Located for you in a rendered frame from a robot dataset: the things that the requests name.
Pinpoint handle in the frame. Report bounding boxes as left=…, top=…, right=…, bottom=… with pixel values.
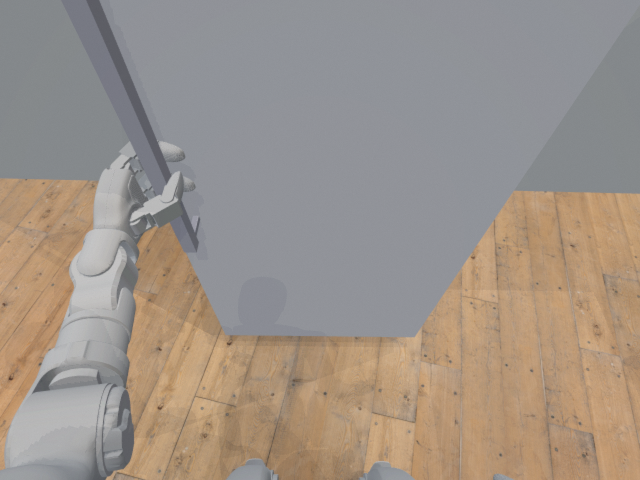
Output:
left=61, top=0, right=200, bottom=253

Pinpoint left robot shin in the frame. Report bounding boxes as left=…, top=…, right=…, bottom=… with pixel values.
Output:
left=245, top=458, right=266, bottom=467

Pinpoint robot left hand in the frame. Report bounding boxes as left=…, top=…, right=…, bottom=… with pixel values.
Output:
left=93, top=140, right=196, bottom=245

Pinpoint robot shin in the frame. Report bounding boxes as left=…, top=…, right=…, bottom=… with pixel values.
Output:
left=370, top=461, right=391, bottom=470
left=245, top=458, right=266, bottom=467

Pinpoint left robot forearm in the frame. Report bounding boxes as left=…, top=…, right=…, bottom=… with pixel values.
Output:
left=4, top=228, right=140, bottom=469

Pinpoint fridge door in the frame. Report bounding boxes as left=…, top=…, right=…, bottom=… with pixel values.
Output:
left=99, top=0, right=640, bottom=337

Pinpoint right robot shin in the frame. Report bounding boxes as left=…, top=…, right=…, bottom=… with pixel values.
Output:
left=370, top=461, right=391, bottom=470

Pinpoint left robot upper arm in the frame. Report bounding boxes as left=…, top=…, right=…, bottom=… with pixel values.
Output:
left=0, top=383, right=134, bottom=480

